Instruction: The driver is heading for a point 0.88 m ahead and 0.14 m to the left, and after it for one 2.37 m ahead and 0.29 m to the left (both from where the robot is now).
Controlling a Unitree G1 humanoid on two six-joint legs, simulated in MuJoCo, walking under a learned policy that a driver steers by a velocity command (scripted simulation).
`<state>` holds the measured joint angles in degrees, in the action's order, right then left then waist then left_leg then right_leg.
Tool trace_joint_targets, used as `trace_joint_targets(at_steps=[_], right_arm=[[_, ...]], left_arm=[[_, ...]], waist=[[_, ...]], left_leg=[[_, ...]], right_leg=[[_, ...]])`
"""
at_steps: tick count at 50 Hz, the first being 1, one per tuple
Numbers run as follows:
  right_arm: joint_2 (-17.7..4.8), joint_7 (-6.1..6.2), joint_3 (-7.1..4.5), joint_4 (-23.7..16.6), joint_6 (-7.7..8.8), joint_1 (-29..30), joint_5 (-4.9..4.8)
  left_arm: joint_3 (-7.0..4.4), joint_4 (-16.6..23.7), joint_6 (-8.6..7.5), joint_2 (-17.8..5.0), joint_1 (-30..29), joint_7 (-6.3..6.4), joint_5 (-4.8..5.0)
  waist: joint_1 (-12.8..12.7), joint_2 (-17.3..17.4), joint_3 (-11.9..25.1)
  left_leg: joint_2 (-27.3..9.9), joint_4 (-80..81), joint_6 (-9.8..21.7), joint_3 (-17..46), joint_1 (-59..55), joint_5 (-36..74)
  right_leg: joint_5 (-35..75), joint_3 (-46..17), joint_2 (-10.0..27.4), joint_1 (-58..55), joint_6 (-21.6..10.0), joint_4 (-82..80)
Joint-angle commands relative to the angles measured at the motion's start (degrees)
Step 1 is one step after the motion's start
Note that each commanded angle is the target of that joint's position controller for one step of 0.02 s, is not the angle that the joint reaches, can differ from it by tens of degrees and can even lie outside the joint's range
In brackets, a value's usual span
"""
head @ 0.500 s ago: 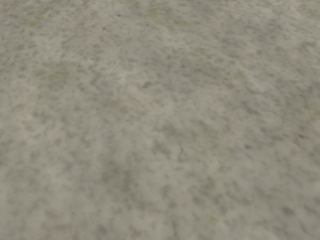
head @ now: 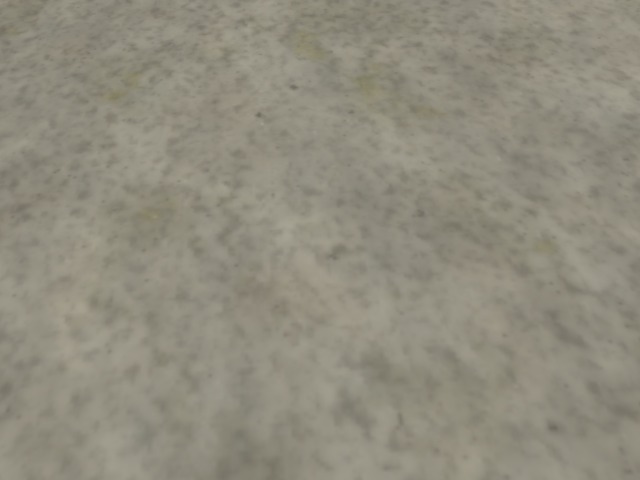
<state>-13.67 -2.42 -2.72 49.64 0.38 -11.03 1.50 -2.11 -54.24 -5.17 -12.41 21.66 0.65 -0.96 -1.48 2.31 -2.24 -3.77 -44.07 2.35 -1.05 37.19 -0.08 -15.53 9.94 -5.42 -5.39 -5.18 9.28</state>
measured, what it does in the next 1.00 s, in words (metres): walks ahead: left foot, then right foot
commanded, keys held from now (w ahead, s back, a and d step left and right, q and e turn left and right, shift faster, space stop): w+q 0.48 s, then w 0.14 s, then w+e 0.38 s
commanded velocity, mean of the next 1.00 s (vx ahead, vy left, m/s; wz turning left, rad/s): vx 0.50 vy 0.00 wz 0.25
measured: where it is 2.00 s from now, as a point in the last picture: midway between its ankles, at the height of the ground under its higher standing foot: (284, 345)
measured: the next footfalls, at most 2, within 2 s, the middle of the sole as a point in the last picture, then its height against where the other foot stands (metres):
left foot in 0.16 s outside the picture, level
right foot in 0.66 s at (347, 437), level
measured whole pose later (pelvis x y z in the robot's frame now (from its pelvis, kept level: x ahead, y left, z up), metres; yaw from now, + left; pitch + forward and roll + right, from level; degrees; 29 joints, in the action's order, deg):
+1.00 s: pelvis +0.55 +0.08 +0.01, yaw +14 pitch +1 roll -1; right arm -14.3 -1.6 -0.7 43.7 2.2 -5.9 2.4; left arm -2.9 -52.8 -3.2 -13.7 25.0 -0.7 -0.1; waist -3.5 2.2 -1.8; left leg -4.0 -43.9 -2.0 2.4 33.1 -9.1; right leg -10.8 -4.9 -6.4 6.1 -4.8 16.3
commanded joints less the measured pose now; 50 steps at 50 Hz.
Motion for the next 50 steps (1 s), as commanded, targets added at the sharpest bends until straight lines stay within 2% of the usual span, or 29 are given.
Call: trace_joint_targets(at_steps=[1,4,6,7,8,9,10,11,12,13,14,16,18,22,28,29,31,32,33,34,35,36,37,38,40,42,45,47,50], right_arm=[[-1.56,-0.5,0.39,-6.34,1.12,8.9,0.21],[-2.61,-0.24,-0.02,-6.13,0.98,5.71,0.27],[-4.74,0.22,-1.09,-3.88,1.11,-2.9,0.5],[-6.54,0.56,-2.12,-1.66,1.58,-10.45,0.96],[-11.51,1.41,-3.91,-0.22,1.61,-17.97,1.56],[-16.35,1.74,-5.22,-1.54,0.92,-14.11,0.42],[-15.19,1.7,-5.11,-1.49,0.47,-13.19,-1.3],[-12.56,2.07,-4.4,-1.62,0.5,-9.82,-1.38],[-9.15,2.14,-3.5,-1.36,0.61,-7.7,-1.11],[-7.78,2.4,-2.99,-1.31,1.1,-6.1,-1.26],[-7.16,2.56,-2.62,-1.63,1.63,-4.95,-1.41],[-8.42,2.35,-2.75,-1.33,2.81,-6.02,-1.64],[-10.06,2.24,-3.16,-1.1,3.19,-7.73,-1.59],[-10.2,2.17,-3.3,-0.78,2.8,-12.15,-1.6],[-10.01,2.99,-2.99,-0.12,2.72,-16.64,-0.72],[-10.18,3.24,-2.92,-0.11,2.88,-16.29,-0.61],[-11.33,3.5,-2.97,-0.47,3.38,-13.6,-0.46],[-12.04,3.35,-3.04,-0.36,3.61,-12.62,-0.31],[-11.54,3.02,-2.79,-0.3,3.88,-12.21,-0.33],[-7.66,2.82,-1.66,-1.95,4.19,-13.64,-0.36],[-4.42,2.33,-1.32,-1.65,4.07,-22.59,-2.07],[-8.46,2.67,-1.48,-0.81,3.74,-18.8,0.34],[-8.83,2.23,-1.52,-2.11,3.87,-12.45,0.69],[-8.16,1.96,-1.18,-3.28,4.1,-8.63,0.78],[-6.94,1.4,-0.71,-4.17,3.38,-7.65,1.56],[-5.8,1.09,-0.17,-4.64,2.78,-7.55,1.56],[-5.05,1.0,0.56,-6.83,2.31,-1.53,1.35],[-4.57,0.96,1.09,-8.8,2.3,4.27,1.08],[-4.35,0.91,1.59,-10.66,2.53,9.96,0.45]], left_arm=[[-0.97,0.4,-0.4,-6.71,3.58,0.97,-0.13],[-1.22,-0.22,0.14,-8.97,2.81,1.76,-0.4],[-1.7,0.22,0.99,-10.87,1.17,2.05,-0.72],[-1.84,0.91,1.32,-11.47,-0.08,1.82,-0.53],[-1.48,2.86,1.02,-10.27,-1.28,1.37,-0.19],[-0.78,6.6,0.37,-5.02,0.15,-0.07,0.59],[-1.09,7.73,-0.42,-8.76,-5.68,-0.39,-0.48],[-0.84,8.98,-1.24,-8.16,-8.0,-0.71,0.25],[-0.92,8.55,-1.52,-8.26,-7.01,-0.68,0.5],[-0.94,8.74,-0.64,-7.85,-7.09,-0.59,-0.37],[-0.65,8.34,0.65,-7.13,-5.53,-0.72,-1.38],[-0.5,8.86,2.5,-6.3,-5.21,-1.09,-2.03],[-0.38,10.55,3.11,-6.07,-8.67,-1.34,-1.89],[-0.1,14.04,3.17,-6.08,-18.28,-1.58,-1.43],[0.68,17.14,2.03,-6.24,-26.1,-2.12,-0.87],[0.62,17.22,1.78,-6.63,-25.45,-2.15,-0.86],[-0.14,15.35,1.27,-8.54,-18.86,-1.8,-0.84],[-0.83,13.03,0.93,-9.84,-12.02,-1.31,-0.75],[-1.5,10.73,0.37,-11.29,-3.9,-0.64,-1.01],[-2.37,9.95,0.15,-15.39,5.28,0.2,-2.02],[-3.97,8.34,0.92,-20.39,5.17,-0.18,-2.05],[-3.1,9.07,1.64,-14.74,0.09,-0.99,-0.01],[-2.26,10.1,1.73,-10.79,-4.99,-1.41,0.61],[-1.75,9.89,1.58,-8.87,-6.63,-1.69,0.17],[-1.28,8.03,1.06,-7.82,-5.36,-1.49,0.42],[-1.63,6.42,0.51,-8.71,-2.57,-1.44,0.84],[-2.34,5.51,0.79,-10.34,-0.44,-1.06,0.99],[-2.57,5.08,1.11,-10.28,1.13,-1.04,1.02],[-3.14,4.66,1.3,-10.96,3.69,-1.13,0.85]], waist=[[-1.78,-5.24,-4.62],[0.79,-7.54,-1.35],[4.89,-8.73,3.71],[8.74,-7.34,7.6],[12.26,-1.31,12.62],[6.58,13.37,16.29],[8.6,1.2,14.05],[6.65,-1.59,7.3],[3.55,-5.63,1.9],[1.62,-5.87,0.02],[0.29,-4.72,0.18],[-0.46,-2.9,0.82],[0.21,-1.56,0.21],[4.07,0.7,-0.42],[7.44,1.79,-0.12],[6.78,2.09,-0.13],[3.17,2.62,1.29],[0.05,1.94,4.37],[-3.88,0.0,8.76],[-6.27,-6.32,16.59],[-1.16,-21.23,19.26],[-0.16,-10.23,11.79],[0.4,-5.32,4.77],[0.7,-3.12,2.3],[2.38,-5.91,1.77],[2.88,-7.02,2.92],[2.06,-6.74,0.85],[0.56,-6.79,-0.63],[-1.59,-6.8,-0.22]], left_leg=[[1.37,6.0,1.58,-4.59,1.54,-0.42],[5.82,8.26,5.02,-8.26,-5.87,-8.03],[8.99,9.6,8.05,-8.59,-15.65,-13.63],[9.56,14.53,10.12,-6.43,-26.2,-12.84],[-0.31,18.02,14.3,7.05,-39.41,-17.18],[-15.43,23.98,24.2,40.13,-55.43,-12.73],[-14.99,27.35,24.21,39.47,-53.27,-12.27],[-14.14,28.78,21.88,32.25,-45.88,-10.26],[-11.62,30.45,18.76,26.97,-37.39,-4.38],[-8.51,30.94,16.68,22.58,-32.42,0.33],[-6.04,31.59,15.66,19.11,-29.24,3.15],[-3.66,31.89,15.28,16.18,-26.88,8.53],[-2.18,32.64,14.51,15.11,-25.99,9.62],[-0.52,31.61,11.48,15.78,-29.76,10.08],[-2.77,27.92,9.98,17.78,-38.69,16.5],[-3.68,27.26,9.35,18.31,-39.26,17.89],[-4.29,23.16,7.39,17.92,-38.44,26.57],[-3.05,16.32,6.51,16.02,-38.93,32.76],[-0.31,5.58,5.41,12.91,-35.67,30.15],[3.1,-11.37,4.29,9.58,-27.46,11.58],[13.95,-27.32,1.79,5.49,-9.34,-29.59],[9.12,-30.67,2.74,8.6,-2.86,-27.51],[5.85,-28.56,2.48,7.2,-1.91,-21.62],[4.01,-25.5,2.05,6.1,-2.69,-18.66],[1.86,-20.42,0.41,4.9,-5.83,-17.35],[1.71,-17.27,-1.3,3.57,-6.89,-17.66],[0.73,-9.65,-3.65,1.86,-4.55,-15.05],[0.57,-2.78,-4.66,1.27,-4.2,-10.24],[1.6,4.55,-5.21,1.04,-5.96,-4.74]], right_leg=[[38.47,-1.57,17.71,-0.42,-1.19,0.06],[61.97,1.05,18.83,-3.98,-0.13,9.44],[69.24,2.02,19.62,-3.04,-0.34,23.61],[61.31,2.61,18.86,2.21,-0.24,35.76],[39.34,3.43,15.81,14.49,0.89,54.48],[-13.77,-1.96,1.27,40.97,4.31,75.68],[-10.38,-12.74,4.48,48.14,3.4,77.17],[-5.21,-13.46,7.72,48.83,3.25,72.87],[-3.01,-12.7,9.64,45.6,3.55,66.59],[-2.8,-12.86,10.95,42.49,4.45,62.36],[-2.36,-12.54,11.36,39.06,5.44,59.87],[-1.66,-11.11,11.28,37.68,6.95,55.82],[2.01,-9.96,11.41,39.3,8.2,50.45],[10.92,-9.42,10.49,42.93,9.05,38.6],[14.67,-8.87,7.75,41.84,6.5,26.26],[13.97,-9.2,7.43,39.5,5.47,24.3],[9.83,-9.02,5.43,29.46,3.05,20.98],[7.97,-7.8,3.66,22.29,1.69,19.1],[9.01,-8.98,5.38,11.68,-0.12,16.82],[1.96,-24.33,18.42,-0.67,-3.31,16.63],[1.23,-53.37,29.43,-10.01,-12.5,8.25],[-7.42,-54.99,26.85,-4.46,-12.04,5.89],[-6.02,-44.6,24.02,2.78,-10.83,5.71],[1.72,-38.43,20.74,7.27,-9.61,4.92],[13.36,-31.15,16.09,11.39,-7.92,3.94],[20.53,-28.73,14.95,12.07,-8.86,3.56],[17.02,-27.08,13.88,14.9,-9.88,0.88],[14.72,-26.55,12.75,16.06,-9.05,-0.08],[15.88,-26.6,12.09,15.0,-7.74,1.43]])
